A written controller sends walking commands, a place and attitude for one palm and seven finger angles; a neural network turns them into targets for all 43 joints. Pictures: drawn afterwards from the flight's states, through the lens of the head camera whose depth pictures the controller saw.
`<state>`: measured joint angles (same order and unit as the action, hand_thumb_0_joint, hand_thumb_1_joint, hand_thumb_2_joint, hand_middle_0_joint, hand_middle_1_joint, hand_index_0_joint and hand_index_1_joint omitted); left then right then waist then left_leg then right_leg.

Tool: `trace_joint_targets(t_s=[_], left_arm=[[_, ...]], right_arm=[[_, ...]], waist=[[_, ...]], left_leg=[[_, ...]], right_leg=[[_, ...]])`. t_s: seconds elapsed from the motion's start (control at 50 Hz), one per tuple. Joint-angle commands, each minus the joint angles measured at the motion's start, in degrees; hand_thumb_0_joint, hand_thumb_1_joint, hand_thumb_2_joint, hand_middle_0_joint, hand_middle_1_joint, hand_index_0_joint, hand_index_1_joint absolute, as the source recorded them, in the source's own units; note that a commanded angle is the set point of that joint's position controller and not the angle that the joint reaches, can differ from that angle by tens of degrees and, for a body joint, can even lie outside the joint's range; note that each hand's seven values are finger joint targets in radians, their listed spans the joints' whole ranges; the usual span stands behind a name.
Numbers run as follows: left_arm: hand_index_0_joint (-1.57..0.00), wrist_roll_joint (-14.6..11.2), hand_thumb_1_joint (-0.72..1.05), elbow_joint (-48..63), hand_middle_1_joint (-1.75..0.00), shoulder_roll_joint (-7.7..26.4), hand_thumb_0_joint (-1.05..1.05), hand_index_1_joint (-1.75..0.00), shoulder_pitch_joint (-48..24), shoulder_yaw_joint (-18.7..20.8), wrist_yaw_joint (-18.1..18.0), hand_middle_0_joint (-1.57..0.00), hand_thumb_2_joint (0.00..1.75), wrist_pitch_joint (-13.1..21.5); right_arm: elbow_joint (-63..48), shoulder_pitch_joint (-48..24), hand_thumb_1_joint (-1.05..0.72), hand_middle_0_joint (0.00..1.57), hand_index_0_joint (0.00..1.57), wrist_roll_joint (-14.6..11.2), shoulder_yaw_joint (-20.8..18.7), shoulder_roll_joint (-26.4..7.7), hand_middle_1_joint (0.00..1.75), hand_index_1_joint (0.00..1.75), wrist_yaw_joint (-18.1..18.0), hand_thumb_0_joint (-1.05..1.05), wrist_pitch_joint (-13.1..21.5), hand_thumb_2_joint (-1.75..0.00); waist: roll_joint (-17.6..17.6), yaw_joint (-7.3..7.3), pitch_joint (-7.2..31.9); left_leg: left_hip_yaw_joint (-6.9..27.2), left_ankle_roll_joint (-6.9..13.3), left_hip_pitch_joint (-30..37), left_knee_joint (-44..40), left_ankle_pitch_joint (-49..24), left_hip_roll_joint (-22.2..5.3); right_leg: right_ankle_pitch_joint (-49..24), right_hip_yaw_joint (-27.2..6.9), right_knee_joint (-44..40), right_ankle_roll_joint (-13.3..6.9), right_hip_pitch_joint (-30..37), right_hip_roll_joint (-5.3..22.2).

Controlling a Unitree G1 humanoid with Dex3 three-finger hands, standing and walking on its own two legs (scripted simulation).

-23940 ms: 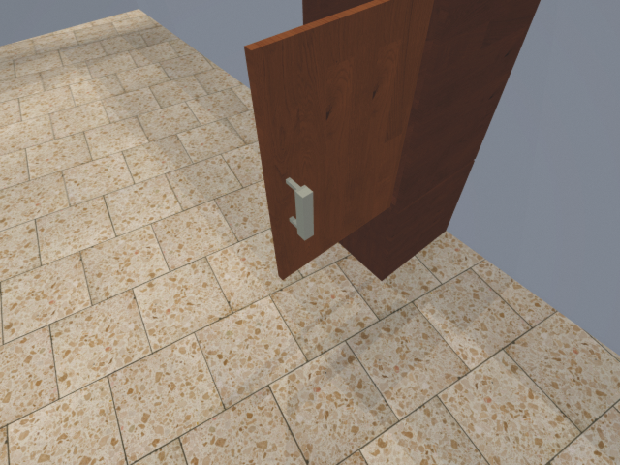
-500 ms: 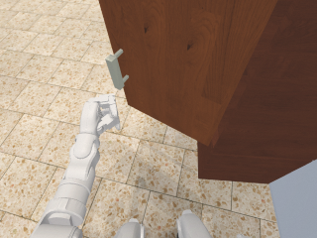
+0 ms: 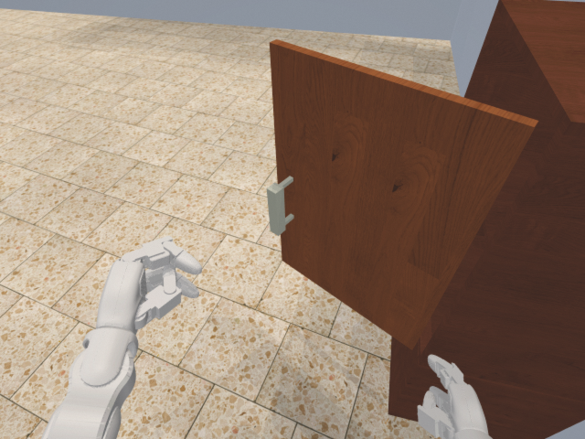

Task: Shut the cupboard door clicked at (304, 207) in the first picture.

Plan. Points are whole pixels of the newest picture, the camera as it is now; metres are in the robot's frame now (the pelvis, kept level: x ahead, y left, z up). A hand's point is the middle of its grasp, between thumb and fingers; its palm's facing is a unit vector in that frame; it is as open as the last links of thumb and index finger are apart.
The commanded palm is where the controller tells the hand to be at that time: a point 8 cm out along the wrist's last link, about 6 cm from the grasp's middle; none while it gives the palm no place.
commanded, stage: draw the hand back to the body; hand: left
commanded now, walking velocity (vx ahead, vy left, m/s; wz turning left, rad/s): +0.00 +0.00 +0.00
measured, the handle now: (283, 205) +0.60 +0.08 -0.07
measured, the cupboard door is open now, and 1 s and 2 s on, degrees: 63 63 63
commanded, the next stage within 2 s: step back with the hand held close in 0.78 s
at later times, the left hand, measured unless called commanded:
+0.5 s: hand (21, 301) +0.19 +0.27 +0.19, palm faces +0.48 -0.76 -0.45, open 6.8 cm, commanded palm +0.15 +0.30 +0.19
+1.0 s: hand (47, 304) +0.20 +0.26 +0.18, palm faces +0.44 -0.78 -0.44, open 7.4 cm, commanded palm +0.14 +0.29 +0.19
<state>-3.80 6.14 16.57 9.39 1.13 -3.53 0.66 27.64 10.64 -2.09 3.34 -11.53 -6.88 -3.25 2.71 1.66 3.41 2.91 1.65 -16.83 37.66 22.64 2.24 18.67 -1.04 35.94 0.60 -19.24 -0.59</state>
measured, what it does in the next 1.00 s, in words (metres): stands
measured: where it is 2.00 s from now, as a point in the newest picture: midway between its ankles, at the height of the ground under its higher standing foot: outside the picture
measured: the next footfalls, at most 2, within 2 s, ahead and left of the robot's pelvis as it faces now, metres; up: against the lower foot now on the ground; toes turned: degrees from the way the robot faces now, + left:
none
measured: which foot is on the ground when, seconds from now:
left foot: down 0.00-1.00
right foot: down 0.00-1.00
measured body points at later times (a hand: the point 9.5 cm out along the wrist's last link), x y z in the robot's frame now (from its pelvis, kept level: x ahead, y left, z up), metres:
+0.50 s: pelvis +0.01 +0.00 +0.02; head -0.01 -0.03 +0.46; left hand +0.16 +0.31 +0.21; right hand +0.19 -0.22 -0.08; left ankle -0.03 +0.10 -0.72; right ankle +0.00 -0.13 -0.72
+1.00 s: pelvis +0.00 -0.01 +0.02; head -0.02 -0.04 +0.46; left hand +0.17 +0.29 +0.21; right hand +0.18 -0.24 -0.07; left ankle -0.03 +0.10 -0.72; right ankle +0.00 -0.13 -0.72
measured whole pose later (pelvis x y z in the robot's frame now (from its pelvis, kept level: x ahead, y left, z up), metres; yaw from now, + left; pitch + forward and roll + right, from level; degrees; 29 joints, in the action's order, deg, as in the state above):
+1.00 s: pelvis +0.00 -0.01 +0.02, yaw -1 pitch -1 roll -1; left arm -4.0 20.3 20.7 27.0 21.7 -6.0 6.4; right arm 35.2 11.4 -0.9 1.3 -13.6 -4.7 3.5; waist 5.6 2.1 1.9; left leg 2.4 0.9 -8.3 27.4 17.7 0.4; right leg 12.6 -1.5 24.1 -0.2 -10.3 -2.0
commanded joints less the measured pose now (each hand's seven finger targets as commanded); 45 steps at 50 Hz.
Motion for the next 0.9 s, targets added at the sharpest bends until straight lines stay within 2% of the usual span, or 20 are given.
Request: trace_joint_targets(t_s=[0.0, 0.04, 0.14, 0.22, 0.34, 0.36, 0.38, 0.4, 0.46, 0.52, 0.54, 0.56, 0.62, 0.64, 0.68, 0.72, 0.74, 0.82, 0.84, 0.88], left_arm=[[-0.72, 0.19, 0.9, 18.13, -0.87, 5.97, 0.0, -0.87, -6.11, 5.22, -1.34, -0.72, 0.9, 2.1], [-0.67, 0.04, 0.9, 18.8, -0.81, 7.7, 0.0, -0.81, -1.57, 7.75, -1.55, -0.67, 0.9, 1.68], [-0.53, -0.19, 0.9, 23.23, -0.66, 12.41, 0.0, -0.66, 2.97, 15.67, -2.25, -0.53, 0.9, 1.62], [-0.42, -0.11, 0.9, 29.38, -0.54, 13.95, 0.0, -0.54, 4.86, 19.34, -2.91, -0.42, 0.9, 2.6], [-0.25, -0.52, 0.9, 29.45, -0.36, 17.02, 0.0, -0.36, 12.5, 26.14, -3.62, -0.25, 0.9, 3.42], [-0.23, -0.58, 0.9, 30.22, -0.33, 16.7, 0.0, -0.33, 12.69, 26.51, -3.6, -0.23, 0.9, 3.73], [-0.2, -0.72, 0.9, 30.65, -0.3, 18.11, 0.0, -0.3, 12.91, 28.44, -3.77, -0.2, 0.9, 3.98], [-0.2, -0.62, 0.9, 27.37, -0.3, 15.16, 0.0, -0.3, 13.73, 26.17, -3.53, -0.2, 0.9, 3.94], [-0.2, -0.5, 0.9, 24.82, -0.3, 12.4, 0.0, -0.3, 12.64, 23.07, -3.19, -0.2, 0.9, 3.83], [-0.2, -0.08, 0.9, 25.64, -0.3, 13.29, 0.0, -0.3, 9.93, 23.12, -3.47, -0.2, 0.9, 4.43], [-0.2, -0.09, 0.9, 25.82, -0.3, 14.73, 0.0, -0.3, 10.12, 24.14, -3.61, -0.2, 0.9, 4.61], [-0.2, -0.01, 0.9, 27.86, -0.3, 14.81, 0.0, -0.3, 9.15, 24.13, -3.64, -0.2, 0.9, 5.0], [-0.2, 0.27, 0.9, 30.76, -0.3, 16.67, 0.0, -0.3, 9.42, 25.77, -4.09, -0.2, 0.9, 5.75], [-0.2, 0.1, 0.9, 30.68, -0.3, 18.35, 0.0, -0.3, 9.69, 27.18, -4.31, -0.2, 0.9, 5.77], [-0.2, 0.25, 0.9, 31.57, -0.3, 17.48, 0.0, -0.3, 10.06, 26.75, -4.36, -0.2, 0.9, 6.08], [-0.2, 0.25, 0.9, 30.29, -0.3, 16.73, 0.0, -0.3, 10.58, 26.58, -4.32, -0.2, 0.9, 5.96], [-0.2, 0.13, 0.9, 28.8, -0.3, 17.1, 0.0, -0.3, 11.57, 27.21, -4.24, -0.2, 0.9, 5.86], [-0.2, -0.12, 0.9, 26.44, -0.3, 14.68, 0.0, -0.3, 12.5, 25.84, -3.44, -0.2, 0.9, 5.77], [-0.2, -0.31, 0.9, 24.46, -0.3, 14.38, 0.0, -0.3, 13.75, 25.91, -3.23, -0.2, 0.9, 5.55], [-0.2, -0.48, 0.9, 25.02, -0.3, 14.31, 0.0, -0.3, 13.16, 25.62, -3.01, -0.2, 0.9, 5.64]], right_arm=[[-7.14, -4.22, -0.9, 0.2, 0.2, 0.51, -2.14, -5.72, 0.3, 0.3, -0.14, 0.0, 4.33, -0.9], [-6.29, -4.52, -0.9, 0.2, 0.2, 0.85, -2.06, -5.98, 0.3, 0.3, 0.08, 0.0, 4.98, -0.9], [-5.12, -5.84, -0.9, 0.2, 0.2, 1.31, -2.03, -5.87, 0.3, 0.3, 0.51, 0.0, 5.8, -0.9], [-4.46, -6.02, -0.9, 0.2, 0.2, 1.37, -2.1, -5.32, 0.3, 0.3, 0.9, 0.0, 7.34, -0.9], [-2.92, -5.94, -0.9, 0.2, 0.2, 1.32, -3.1, -6.21, 0.3, 0.3, 1.2, 0.0, 9.28, -0.9], [-2.83, -5.88, -0.9, 0.2, 0.2, 1.1, -3.2, -6.09, 0.3, 0.3, 1.3, 0.0, 9.38, -0.9], [-2.85, -6.04, -0.9, 0.2, 0.2, 1.09, -3.4, -6.21, 0.3, 0.3, 1.18, 0.0, 9.52, -0.9], [-2.23, -5.82, -0.9, 0.2, 0.2, 1.18, -3.38, -6.18, 0.3, 0.3, 1.16, 0.0, 9.61, -0.9], [-1.51, -5.38, -0.9, 0.2, 0.2, 1.08, -4.11, -7.28, 0.3, 0.3, 1.27, 0.0, 9.81, -0.9], [-1.44, -5.52, -0.9, 0.2, 0.2, 1.2, -4.36, -7.5, 0.3, 0.3, 1.05, 0.0, 10.17, -0.9], [-1.21, -5.73, -0.9, 0.2, 0.2, 1.33, -4.45, -7.72, 0.3, 0.3, 0.86, 0.0, 10.37, -0.9], [-1.62, -6.08, -0.9, 0.2, 0.2, 1.34, -4.43, -7.41, 0.3, 0.3, 0.8, 0.0, 10.61, -0.9], [-1.65, -6.63, -0.9, 0.2, 0.2, 1.41, -4.08, -6.61, 0.3, 0.3, 0.64, 0.0, 11.5, -0.9], [-1.37, -6.77, -0.9, 0.2, 0.2, 1.49, -3.95, -6.82, 0.3, 0.3, 0.55, 0.0, 11.77, -0.9], [-1.25, -6.87, -0.9, 0.2, 0.2, 1.42, -3.65, -6.12, 0.3, 0.3, 0.6, 0.0, 12.29, -0.9], [-0.93, -6.65, -0.9, 0.2, 0.2, 1.44, -3.56, -5.94, 0.3, 0.3, 0.73, 0.0, 12.5, -0.9], [-0.64, -6.56, -0.9, 0.2, 0.2, 1.43, -3.73, -6.21, 0.3, 0.3, 0.68, 0.0, 12.49, -0.9], [-0.66, -6.12, -0.9, 0.2, 0.2, 1.32, -4.04, -6.29, 0.3, 0.3, 1.18, 0.0, 11.89, -0.9], [-0.5, -5.96, -0.9, 0.2, 0.2, 1.36, -4.14, -6.52, 0.3, 0.3, 1.18, 0.0, 11.76, -0.9], [-0.89, -6.1, -0.9, 0.2, 0.2, 1.32, -4.33, -6.66, 0.3, 0.3, 1.37, 0.0, 11.4, -0.9]], waist=[[0.33, -0.87, 6.88], [-0.39, -0.22, 5.82], [-0.94, 0.85, 3.81], [3.94, 1.34, 4.66], [1.5, 2.22, 2.27], [1.33, 1.94, 1.8], [1.53, 2.38, 1.87], [-0.81, 1.82, -0.41], [-1.11, 0.77, -3.23], [-1.51, 0.96, -2.04], [-1.66, 1.32, -1.33], [-0.84, 1.56, 1.13], [1.66, 2.31, 3.28], [2.32, 2.55, 2.92], [4.72, 2.48, 2.04], [5.04, 2.29, -0.28], [2.66, 2.37, -1.26], [1.63, 1.87, -2.29], [-0.03, 1.99, -3.19], [-0.79, 1.87, -2.04]], left_leg=[[-0.33, -1.07, 6.23, -9.84, -24.93, -3.92], [-0.57, -1.21, 6.37, -11.17, -25.7, -3.94], [-1.1, -1.55, 6.74, -13.7, -26.84, -4.06], [-0.91, -2.35, 8.59, -14.65, -29.28, -4.12], [-1.61, -2.3, 7.75, -15.54, -27.49, -4.08], [-1.7, -2.44, 7.54, -15.87, -26.84, -4.1], [-1.95, -2.17, 7.4, -15.93, -25.66, -4.02], [-2.05, -1.92, 6.74, -16.13, -23.97, -3.86], [-2.64, -1.16, 7.11, -16.35, -20.33, -3.9], [-2.3, -0.66, 7.27, -16.66, -17.77, -3.57], [-2.44, -0.46, 7.46, -16.61, -17.91, -3.57], [-2.61, -0.25, 8.04, -16.47, -18.33, -3.31], [-2.84, -0.3, 8.05, -16.2, -19.52, -2.83], [-2.81, -0.34, 7.58, -16.14, -19.34, -2.81], [-3.02, -0.69, 7.36, -16.18, -19.89, -2.8], [-3.01, -0.94, 6.7, -16.58, -19.32, -2.82], [-2.98, -0.85, 6.27, -16.56, -19.25, -3.0], [-3.41, -0.82, 6.51, -16.97, -18.67, -3.36], [-3.36, -0.7, 6.1, -16.95, -18.99, -3.47], [-3.59, -0.47, 6.54, -16.86, -18.43, -3.5]], right_leg=[[-17.7, 2.47, -6.27, -2.01, 9.59, 0.96], [-18.45, 2.54, -7.78, -1.93, 11.67, 1.05], [-19.79, 2.58, -10.22, -1.81, 14.95, 1.18], [-19.58, 2.74, -10.9, -1.73, 16.02, 1.15], [-19.07, 2.67, -12.45, -1.74, 16.52, 0.78], [-18.53, 2.71, -12.24, -1.69, 16.45, 0.84], [-18.21, 2.54, -12.39, -1.67, 16.51, 0.79], [-17.11, 2.67, -12.66, -1.58, 15.12, 0.75], [-14.56, 2.12, -13.86, -1.31, 12.68, 1.15], [-12.08, 2.06, -13.92, -1.23, 12.63, 1.08], [-12.34, 1.79, -14.2, -1.34, 13.41, 1.15], [-12.87, 1.61, -13.81, -1.29, 14.51, 1.3], [-14.43, 1.45, -13.26, -1.47, 16.22, 1.15], [-14.69, 1.11, -13.77, -1.57, 16.58, 1.25], [-15.17, 1.21, -13.54, -1.67, 16.31, 1.18], [-14.44, 1.41, -13.8, -1.74, 15.39, 0.95], [-14.41, 1.3, -14.4, -1.78, 15.11, 0.88], [-13.61, 1.3, -14.38, -1.48, 14.02, 0.76], [-14.01, 1.38, -14.69, -1.47, 13.96, 0.8], [-13.61, 1.1, -14.59, -1.17, 14.04, 0.99]])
